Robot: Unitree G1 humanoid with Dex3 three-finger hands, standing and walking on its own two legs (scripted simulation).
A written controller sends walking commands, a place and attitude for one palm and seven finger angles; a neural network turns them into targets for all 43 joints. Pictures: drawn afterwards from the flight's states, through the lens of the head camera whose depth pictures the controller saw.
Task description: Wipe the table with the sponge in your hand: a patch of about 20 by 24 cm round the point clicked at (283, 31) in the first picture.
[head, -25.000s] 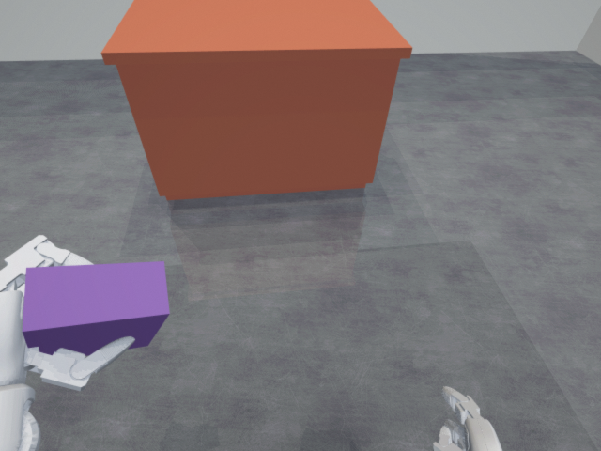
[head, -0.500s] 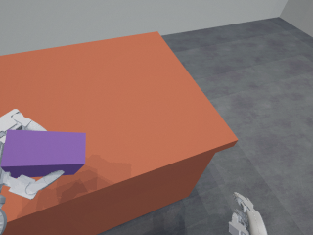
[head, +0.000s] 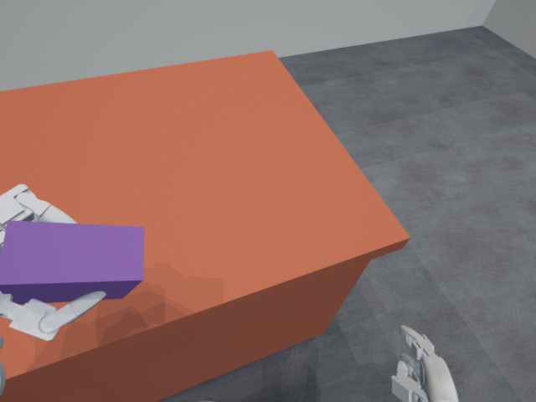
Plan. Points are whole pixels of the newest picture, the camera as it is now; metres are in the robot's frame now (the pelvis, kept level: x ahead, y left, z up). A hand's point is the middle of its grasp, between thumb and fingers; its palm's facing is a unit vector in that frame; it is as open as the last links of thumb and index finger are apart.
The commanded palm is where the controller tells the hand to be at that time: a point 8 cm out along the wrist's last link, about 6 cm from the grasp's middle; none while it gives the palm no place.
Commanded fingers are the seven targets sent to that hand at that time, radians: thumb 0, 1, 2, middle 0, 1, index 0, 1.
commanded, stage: shuffle to correct the standing spot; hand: left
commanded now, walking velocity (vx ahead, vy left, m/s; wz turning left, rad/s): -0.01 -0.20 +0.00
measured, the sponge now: (95, 267) +0.23 +0.21 +0.14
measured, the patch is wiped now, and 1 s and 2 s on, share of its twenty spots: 0.00 0.00 0.00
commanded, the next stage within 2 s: come to a stop and stand still in 1.80 s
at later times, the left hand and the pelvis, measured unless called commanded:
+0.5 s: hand (55, 262) +0.22 +0.24 +0.17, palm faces +0.30 -0.85 -0.43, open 9.9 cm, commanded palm +0.16 +0.28 +0.18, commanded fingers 0.00 0.10 1.30 -1.20 -1.60 -1.20 -1.60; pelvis +0.00 +0.00 +0.00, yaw +0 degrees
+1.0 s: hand (55, 262) +0.22 +0.24 +0.17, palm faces +0.30 -0.85 -0.44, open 9.9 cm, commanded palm +0.16 +0.28 +0.18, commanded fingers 0.00 0.10 1.30 -1.20 -1.60 -1.20 -1.60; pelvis +0.00 +0.00 +0.00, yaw +0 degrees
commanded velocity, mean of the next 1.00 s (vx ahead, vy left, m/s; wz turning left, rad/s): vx -0.01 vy -0.20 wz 0.00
